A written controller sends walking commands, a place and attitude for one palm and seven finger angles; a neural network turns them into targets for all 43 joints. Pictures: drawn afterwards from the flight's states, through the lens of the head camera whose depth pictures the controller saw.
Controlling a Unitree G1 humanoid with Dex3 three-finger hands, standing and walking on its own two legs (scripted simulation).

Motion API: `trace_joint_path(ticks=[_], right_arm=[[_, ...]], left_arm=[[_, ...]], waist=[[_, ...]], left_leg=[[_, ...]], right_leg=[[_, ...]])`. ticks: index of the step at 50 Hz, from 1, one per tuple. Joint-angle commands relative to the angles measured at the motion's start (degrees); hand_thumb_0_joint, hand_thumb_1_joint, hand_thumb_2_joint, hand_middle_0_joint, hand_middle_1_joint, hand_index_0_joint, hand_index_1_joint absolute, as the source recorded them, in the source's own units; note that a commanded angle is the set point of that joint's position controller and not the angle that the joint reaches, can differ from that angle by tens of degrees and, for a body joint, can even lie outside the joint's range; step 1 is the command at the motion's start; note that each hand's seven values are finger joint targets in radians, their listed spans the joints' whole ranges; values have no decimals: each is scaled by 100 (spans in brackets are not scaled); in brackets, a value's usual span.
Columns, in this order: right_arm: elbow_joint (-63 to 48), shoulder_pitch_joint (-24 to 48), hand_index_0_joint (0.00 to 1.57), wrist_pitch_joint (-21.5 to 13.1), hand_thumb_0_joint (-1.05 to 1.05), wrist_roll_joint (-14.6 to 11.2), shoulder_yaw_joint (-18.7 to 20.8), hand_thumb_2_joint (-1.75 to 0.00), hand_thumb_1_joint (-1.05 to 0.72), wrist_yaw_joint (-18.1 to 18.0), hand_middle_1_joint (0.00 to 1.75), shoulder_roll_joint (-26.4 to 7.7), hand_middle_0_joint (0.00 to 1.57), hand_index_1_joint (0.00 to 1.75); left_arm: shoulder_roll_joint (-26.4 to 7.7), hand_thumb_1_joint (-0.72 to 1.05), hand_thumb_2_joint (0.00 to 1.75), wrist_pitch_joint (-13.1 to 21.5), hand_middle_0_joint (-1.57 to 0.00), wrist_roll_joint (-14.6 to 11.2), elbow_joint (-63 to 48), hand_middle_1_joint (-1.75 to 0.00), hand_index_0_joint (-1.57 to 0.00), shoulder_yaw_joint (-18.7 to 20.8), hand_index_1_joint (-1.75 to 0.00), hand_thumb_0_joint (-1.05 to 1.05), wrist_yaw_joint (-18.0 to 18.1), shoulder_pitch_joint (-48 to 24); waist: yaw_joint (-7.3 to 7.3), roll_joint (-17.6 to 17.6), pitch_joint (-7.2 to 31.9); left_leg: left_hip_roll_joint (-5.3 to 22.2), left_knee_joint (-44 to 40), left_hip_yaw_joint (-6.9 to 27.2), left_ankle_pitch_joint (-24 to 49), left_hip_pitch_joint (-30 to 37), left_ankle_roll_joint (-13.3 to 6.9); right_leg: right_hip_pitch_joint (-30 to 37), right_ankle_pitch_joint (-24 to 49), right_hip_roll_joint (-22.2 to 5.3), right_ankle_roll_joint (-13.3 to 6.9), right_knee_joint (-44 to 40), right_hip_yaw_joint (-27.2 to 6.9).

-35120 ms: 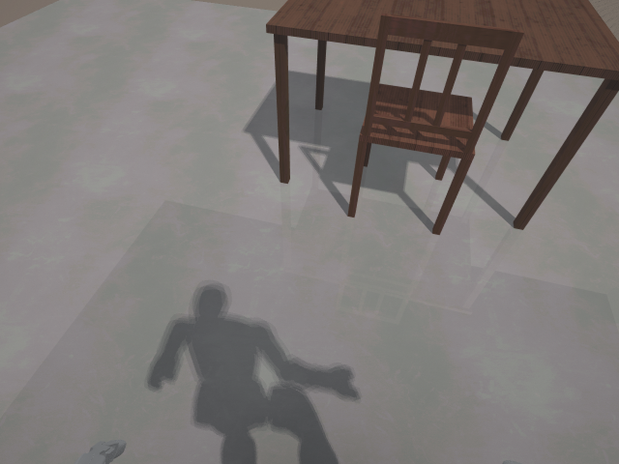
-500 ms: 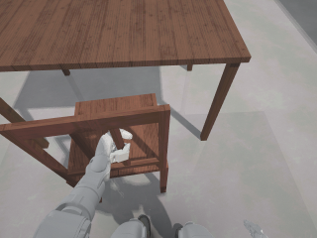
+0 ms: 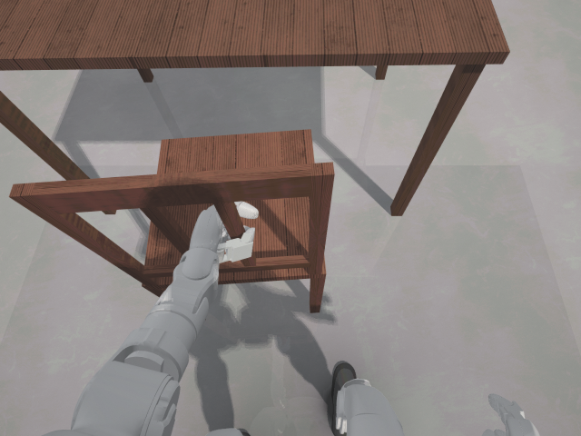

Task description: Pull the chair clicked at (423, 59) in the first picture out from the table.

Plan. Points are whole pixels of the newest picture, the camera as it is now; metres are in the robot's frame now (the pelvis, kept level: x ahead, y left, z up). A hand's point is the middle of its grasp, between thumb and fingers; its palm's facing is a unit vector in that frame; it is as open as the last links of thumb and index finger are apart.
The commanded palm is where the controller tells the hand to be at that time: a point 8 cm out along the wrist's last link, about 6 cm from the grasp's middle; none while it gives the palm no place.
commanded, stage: step backward, pulling the chair out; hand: left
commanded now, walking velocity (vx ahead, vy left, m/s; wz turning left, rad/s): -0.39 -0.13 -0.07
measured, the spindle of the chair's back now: (180, 240) +0.41 +0.18 -0.10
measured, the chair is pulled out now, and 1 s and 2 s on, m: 0.25 0.35 0.50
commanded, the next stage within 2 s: none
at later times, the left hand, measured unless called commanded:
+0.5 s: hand (229, 276) +0.33 +0.09 -0.07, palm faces -0.18 -0.96 -0.20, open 5.6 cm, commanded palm +0.34 +0.14 -0.06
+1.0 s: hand (218, 311) +0.28 +0.10 -0.07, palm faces -0.15 -0.97 -0.19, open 5.6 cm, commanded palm +0.29 +0.15 -0.06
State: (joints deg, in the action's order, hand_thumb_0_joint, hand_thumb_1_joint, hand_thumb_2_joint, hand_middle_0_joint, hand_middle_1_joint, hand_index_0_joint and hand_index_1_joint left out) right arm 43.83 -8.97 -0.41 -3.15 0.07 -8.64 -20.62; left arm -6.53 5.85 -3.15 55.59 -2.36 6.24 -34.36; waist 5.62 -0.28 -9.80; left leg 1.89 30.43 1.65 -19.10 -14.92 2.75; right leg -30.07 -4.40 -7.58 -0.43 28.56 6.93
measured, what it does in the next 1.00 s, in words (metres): walks backwards: left foot, then right foot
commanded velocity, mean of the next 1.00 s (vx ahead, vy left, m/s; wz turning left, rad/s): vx -0.38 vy -0.08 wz -0.01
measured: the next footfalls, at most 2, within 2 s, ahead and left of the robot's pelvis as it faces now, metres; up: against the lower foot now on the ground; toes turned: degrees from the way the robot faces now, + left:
left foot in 0.02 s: -0.04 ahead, +0.17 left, +0.00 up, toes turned -2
right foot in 0.66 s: +0.06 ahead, -0.12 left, +0.00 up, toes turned -8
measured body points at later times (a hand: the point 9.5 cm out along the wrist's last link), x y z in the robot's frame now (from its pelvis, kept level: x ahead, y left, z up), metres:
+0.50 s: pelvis -0.05 +0.02 -0.02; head +0.03 +0.00 +0.42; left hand +0.34 +0.14 -0.05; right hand +0.00 -0.25 -0.17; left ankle -0.08 +0.17 -0.73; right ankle +0.09 -0.12 -0.73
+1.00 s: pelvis -0.10 +0.02 -0.01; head +0.00 +0.00 +0.43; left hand +0.29 +0.15 -0.05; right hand -0.03 -0.23 -0.15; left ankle -0.06 +0.17 -0.73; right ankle -0.03 -0.10 -0.73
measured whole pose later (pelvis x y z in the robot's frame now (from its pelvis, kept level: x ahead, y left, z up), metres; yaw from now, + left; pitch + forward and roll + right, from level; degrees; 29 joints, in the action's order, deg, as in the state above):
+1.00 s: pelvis -0.10 +0.02 -0.01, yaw -4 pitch +1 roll +1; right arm 41.1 -10.8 1.8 -1.3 -0.4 -5.6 -11.9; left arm -9.1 8.9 -1.9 58.0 -0.1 3.7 -32.8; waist 3.1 -0.9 -12.0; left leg 3.1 36.2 -1.4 -16.1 -21.2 2.2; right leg -25.1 -8.2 -2.1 0.3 34.3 1.8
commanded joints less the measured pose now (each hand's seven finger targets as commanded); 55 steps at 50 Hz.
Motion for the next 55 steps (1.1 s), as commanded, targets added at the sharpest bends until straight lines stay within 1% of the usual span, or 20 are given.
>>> trace_joint_path(ticks=[1,3,5,15,19,23,26,29,32,33,34,35,37,39,41,44,46,49,53,55], right_arm=[[-593,-642,20,133,0,-54,268,-90,-90,-49,30,-302,20,30],[-694,-667,20,209,0,-87,347,-90,-90,18,30,-310,20,30],[-884,-374,20,313,0,63,313,-90,-90,75,30,-168,20,30],[-874,-447,20,329,0,175,268,-90,-90,208,30,-55,20,30],[-374,-906,20,153,0,29,365,-90,-90,130,30,10,20,30],[-280,-758,20,-123,0,17,188,-90,-90,118,30,69,20,30],[-339,-798,20,-148,0,28,153,-90,-90,73,30,-115,20,30],[-776,-329,20,-39,0,177,214,-90,-90,107,30,-238,20,30],[-745,-627,20,49,0,94,347,-90,-90,143,30,-165,20,30],[-671,-859,20,41,0,72,423,-90,-90,159,30,-154,20,30],[-612,-873,20,-8,0,60,445,-90,-90,176,30,-176,20,30],[-615,-690,20,-76,0,45,308,-90,-90,219,30,-93,20,30],[-481,-661,20,-84,0,53,287,-90,-90,130,30,-134,20,30],[-391,-650,20,-29,0,86,217,-90,-90,40,30,-217,20,30],[-633,-527,20,85,0,156,308,-90,-90,61,30,-338,20,30],[-756,-474,20,127,0,230,320,-90,-90,233,30,-167,20,30],[-759,-362,20,110,0,224,278,-90,-90,249,30,-82,20,30],[-641,-677,20,28,0,141,359,-90,-90,239,30,-101,20,30],[-478,-478,20,-93,0,35,357,-90,-90,165,30,-21,20,30],[-385,-445,20,-170,0,52,289,-90,-90,167,30,-14,20,30]], left_arm=[[-870,90,90,222,-50,67,-1429,-145,-50,-107,-145,0,-61,-1901],[-660,90,90,283,-50,149,-1449,-145,-50,-217,-145,0,-161,-1950],[-622,90,90,370,-50,202,-1725,-145,-50,-247,-145,0,-210,-1945],[-788,90,90,659,-50,328,-1374,-145,-50,118,-145,0,-141,-2169],[-1083,90,90,731,-50,228,-851,-145,-50,248,-145,0,-131,-1939],[-1092,90,90,696,-50,277,-622,-145,-50,292,-145,0,-92,-1799],[-994,90,90,677,-50,187,-610,-145,-50,197,-145,0,-75,-1769],[-924,90,90,711,-50,261,-1180,-145,-50,207,-145,0,-71,-1760],[-1032,90,90,685,-50,267,-1248,-145,-50,357,-145,0,-54,-1889],[-1047,90,90,690,-50,282,-1138,-145,-50,328,-145,0,-39,-1950],[-1105,90,90,634,-50,251,-891,-145,-50,313,-145,0,-77,-2029],[-904,90,90,629,-50,270,-752,-145,-50,113,-145,0,-142,-2001],[-1166,90,90,629,-50,244,-734,-145,-50,284,-145,0,-117,-1970],[-1181,90,90,601,-50,188,-791,-145,-50,243,-145,0,-85,-1926],[-928,90,90,631,-50,184,-1084,-145,-50,109,-145,0,-86,-1953],[-769,90,90,702,-50,230,-1230,-145,-50,96,-145,0,-166,-2014],[-864,90,90,740,-50,266,-1138,-145,-50,206,-145,0,-124,-1971],[-1187,90,90,831,-50,283,-994,-145,-50,412,-145,0,-103,-1854],[-1539,90,90,890,-50,260,-695,-145,-50,470,-145,0,-77,-1875],[-1462,90,90,819,-50,278,-527,-145,-50,447,-145,0,-51,-1751]], waist=[[-217,479,3833],[-136,399,3986],[-94,-631,3878],[-318,-863,2161],[-274,1428,2876],[-375,1510,2839],[-270,673,2924],[-461,-1786,2430],[-374,-143,2883],[-261,788,3304],[-297,1427,3338],[-338,1139,2785],[-386,800,3066],[-241,279,3277],[-286,-977,3258],[-339,-1499,2883],[-371,-1259,2522],[-228,-7,3090],[-381,1053,2976],[-469,800,3006]], left_leg=[[478,-619,-223,2794,711,-163],[574,-378,-404,3244,977,-116],[656,-281,-273,3583,857,-67],[1242,-187,17,2539,-661,-368],[125,1400,-399,91,-343,9],[-119,1298,-309,-1117,-163,-175],[84,-537,-186,-414,100,-319],[1065,-1221,695,274,-1321,-767],[902,266,283,2924,-228,-469],[482,1040,-47,2929,-76,-185],[100,1814,-85,1018,-503,-5],[-67,2015,151,-820,-809,46],[135,1117,152,-894,-528,-18],[299,-412,-8,884,195,-64],[1038,-402,628,3517,615,-409],[1412,-723,747,2898,147,-716],[1540,-559,784,3123,-79,-810],[1040,321,247,3375,364,-399],[-27,1655,-147,-847,-229,-19],[-9,1867,143,-1023,-474,-53]], right_leg=[[3089,3215,-430,51,285,-700],[2971,3025,-215,78,256,-589],[2713,2968,-242,13,479,-623],[1964,576,250,-99,1138,-461],[1946,1686,-815,-535,-143,-1353],[1589,-728,-957,-360,-1115,-1214],[1585,-1139,-463,44,-528,-764],[2027,-1226,275,154,1598,-445],[2422,1427,175,5,608,-669],[2852,3089,-364,-227,67,-1103],[3177,3847,-968,-677,-134,-1632],[2706,3796,-1336,-937,-435,-1687],[2758,3359,-1315,-771,-310,-1433],[2589,2736,-789,-291,216,-961],[1873,1296,140,119,832,-549],[1639,-1207,483,77,1266,-496],[1639,-1374,485,31,1253,-549],[2392,1824,219,23,256,-760],[2005,1156,-1162,-563,-992,-1838],[2226,1536,-1344,-756,-889,-1839]])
